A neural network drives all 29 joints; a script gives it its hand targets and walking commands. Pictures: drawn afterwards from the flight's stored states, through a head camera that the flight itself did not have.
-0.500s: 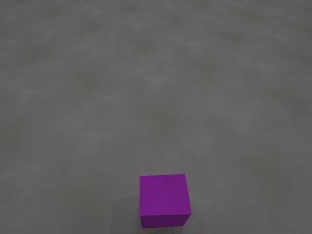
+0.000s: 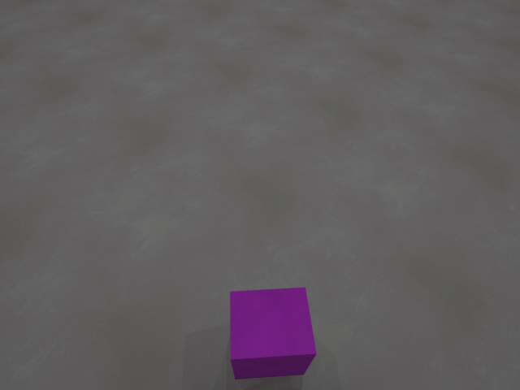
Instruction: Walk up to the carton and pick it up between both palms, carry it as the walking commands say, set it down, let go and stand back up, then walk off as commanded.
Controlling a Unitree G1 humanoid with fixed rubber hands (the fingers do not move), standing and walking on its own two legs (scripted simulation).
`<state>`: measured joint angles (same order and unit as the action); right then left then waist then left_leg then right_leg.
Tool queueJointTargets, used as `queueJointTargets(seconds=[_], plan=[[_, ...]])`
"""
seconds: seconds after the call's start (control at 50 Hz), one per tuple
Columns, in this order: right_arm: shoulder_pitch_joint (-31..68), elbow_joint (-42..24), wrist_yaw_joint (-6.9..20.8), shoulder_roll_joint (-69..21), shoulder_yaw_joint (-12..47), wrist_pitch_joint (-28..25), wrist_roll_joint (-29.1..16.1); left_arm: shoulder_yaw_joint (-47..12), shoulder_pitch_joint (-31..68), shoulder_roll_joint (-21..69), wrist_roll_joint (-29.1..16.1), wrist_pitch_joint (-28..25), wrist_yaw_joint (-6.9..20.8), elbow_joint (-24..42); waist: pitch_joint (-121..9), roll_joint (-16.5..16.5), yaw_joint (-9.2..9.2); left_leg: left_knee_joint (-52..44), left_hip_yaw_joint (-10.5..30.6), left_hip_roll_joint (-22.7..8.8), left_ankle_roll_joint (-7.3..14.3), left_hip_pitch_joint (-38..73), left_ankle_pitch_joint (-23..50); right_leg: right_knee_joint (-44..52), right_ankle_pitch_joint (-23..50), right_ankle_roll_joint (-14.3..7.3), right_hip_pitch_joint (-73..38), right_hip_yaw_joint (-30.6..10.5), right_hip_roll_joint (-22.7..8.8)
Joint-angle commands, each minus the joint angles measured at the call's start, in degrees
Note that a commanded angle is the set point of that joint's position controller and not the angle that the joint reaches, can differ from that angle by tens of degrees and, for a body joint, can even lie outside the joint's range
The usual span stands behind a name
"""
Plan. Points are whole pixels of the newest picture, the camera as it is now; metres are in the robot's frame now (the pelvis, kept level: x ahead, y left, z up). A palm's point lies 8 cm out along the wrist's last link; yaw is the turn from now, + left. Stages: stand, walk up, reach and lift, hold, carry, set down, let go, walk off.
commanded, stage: stand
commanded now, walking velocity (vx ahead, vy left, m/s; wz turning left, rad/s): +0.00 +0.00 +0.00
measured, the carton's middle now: (268, 335) +0.38 -0.02 -0.63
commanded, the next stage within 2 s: walk off in 0.78 s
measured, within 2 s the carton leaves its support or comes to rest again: neither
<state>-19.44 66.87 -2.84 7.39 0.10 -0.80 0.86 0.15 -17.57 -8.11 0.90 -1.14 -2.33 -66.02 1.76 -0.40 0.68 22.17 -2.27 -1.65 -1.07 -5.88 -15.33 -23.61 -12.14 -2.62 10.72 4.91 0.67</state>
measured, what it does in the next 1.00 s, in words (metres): stands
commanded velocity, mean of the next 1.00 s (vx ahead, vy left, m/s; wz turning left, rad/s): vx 0.00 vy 0.02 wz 0.06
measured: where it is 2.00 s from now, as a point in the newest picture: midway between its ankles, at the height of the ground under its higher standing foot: outside the picture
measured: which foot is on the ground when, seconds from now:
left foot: down 0.00-1.00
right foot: down 0.00-1.00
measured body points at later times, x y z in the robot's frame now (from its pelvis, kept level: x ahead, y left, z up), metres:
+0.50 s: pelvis -0.01 +0.00 +0.00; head +0.00 -0.01 +0.45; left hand +0.06 +0.29 -0.13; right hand +0.02 -0.29 -0.14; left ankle -0.04 +0.13 -0.74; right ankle +0.01 -0.09 -0.74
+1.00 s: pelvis -0.01 +0.00 +0.00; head +0.00 +0.00 +0.45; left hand +0.09 +0.31 -0.11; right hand +0.09 -0.31 -0.12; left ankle -0.04 +0.13 -0.74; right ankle +0.01 -0.09 -0.74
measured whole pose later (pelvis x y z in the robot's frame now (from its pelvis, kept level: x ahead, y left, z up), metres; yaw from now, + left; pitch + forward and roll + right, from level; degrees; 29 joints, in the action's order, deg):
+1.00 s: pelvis -0.01 +0.00 +0.00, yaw +1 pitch -2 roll +0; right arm -7.2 61.1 -0.4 21.7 0.4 -1.0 0.1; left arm 0.0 -4.7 -21.6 0.5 -1.4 0.0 -61.5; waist 2.4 -0.8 0.6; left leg 19.1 -1.4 -1.8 -1.2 -4.1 -12.9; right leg -19.1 -9.3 -2.4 8.0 5.3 0.8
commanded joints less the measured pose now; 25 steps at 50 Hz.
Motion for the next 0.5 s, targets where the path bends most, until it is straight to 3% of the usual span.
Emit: queueJointTargets(seconds=[0.0,0.3,0.48], plan=[[-4.21,-0.88,-0.2,5.8,-1.03,-0.29,0.09,1.17,-3.09,-6.63,0.11,-0.44,-0.2,1.3,2.94,0.21,-0.03,-3.3,3.71,-4.77,1.93,-4.27,7.35,4.38,7.62,-0.68,-0.96,-7.35,-7.21],[0.45,-5.63,0.3,13.23,-2.22,-0.65,0.4,2.33,3.11,-15.01,0.35,-0.91,0.31,6.88,2.18,0.5,-0.3,-2.45,4.04,-5.32,1.81,-3.31,6.48,5.34,5.48,-1.85,-1.13,-9.11,-8.67],[4.07,-7.67,1.25,17.25,-1.87,-0.97,0.27,2.34,7.45,-19.19,-0.16,-0.81,1.21,8.61,1.28,0.3,-0.16,-4.03,4.76,-5.81,1.8,-2.8,6.78,6.72,4.26,-1.4,-2.72,-9.33,-8.78]])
